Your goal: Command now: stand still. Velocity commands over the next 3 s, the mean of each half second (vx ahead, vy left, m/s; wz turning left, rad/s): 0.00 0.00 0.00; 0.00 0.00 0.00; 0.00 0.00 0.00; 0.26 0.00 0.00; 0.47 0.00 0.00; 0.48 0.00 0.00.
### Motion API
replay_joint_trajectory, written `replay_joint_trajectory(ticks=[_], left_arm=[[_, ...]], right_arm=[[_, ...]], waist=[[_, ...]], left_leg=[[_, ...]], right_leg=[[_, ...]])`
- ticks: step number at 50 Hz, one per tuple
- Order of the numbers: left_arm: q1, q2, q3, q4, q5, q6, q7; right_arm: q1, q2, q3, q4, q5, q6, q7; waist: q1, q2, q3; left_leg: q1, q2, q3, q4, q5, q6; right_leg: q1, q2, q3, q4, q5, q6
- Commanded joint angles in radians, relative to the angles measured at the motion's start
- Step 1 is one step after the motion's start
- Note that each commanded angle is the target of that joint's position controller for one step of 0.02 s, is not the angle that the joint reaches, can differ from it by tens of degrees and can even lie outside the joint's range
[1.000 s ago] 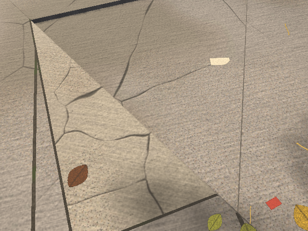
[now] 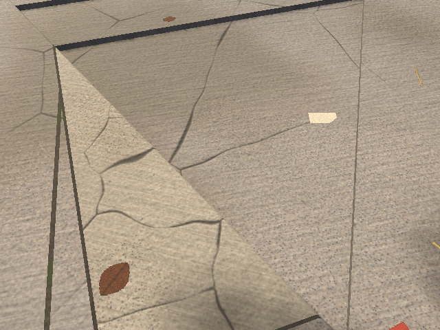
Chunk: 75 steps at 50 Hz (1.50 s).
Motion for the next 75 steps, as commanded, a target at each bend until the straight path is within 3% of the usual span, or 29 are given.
replay_joint_trajectory(ticks=[1,33,75], left_arm=[[0.012,0.095,0.013,-0.015,0.000,-0.007,0.003],[0.093,0.066,-0.015,0.043,-0.002,-0.012,0.007],[0.154,0.052,-0.018,0.034,-0.005,-0.015,0.010]], right_arm=[[0.059,-0.089,-0.013,-0.009,0.000,-0.006,-0.003],[0.163,-0.051,0.000,0.025,0.004,-0.006,-0.004],[0.213,-0.033,0.002,0.018,0.007,-0.010,-0.003]], waist=[[0.001,0.006,0.002],[0.003,0.006,0.023],[0.003,0.007,0.034]], left_leg=[[-0.109,0.014,-0.008,-0.108,0.107,0.013],[-0.126,0.006,-0.004,-0.114,0.095,0.018],[-0.125,0.004,-0.006,-0.110,0.119,0.024]], right_leg=[[0.073,-0.020,0.017,-0.068,0.145,-0.032],[0.047,-0.016,0.011,-0.075,0.118,-0.029],[0.046,-0.017,0.006,-0.062,0.142,-0.023]])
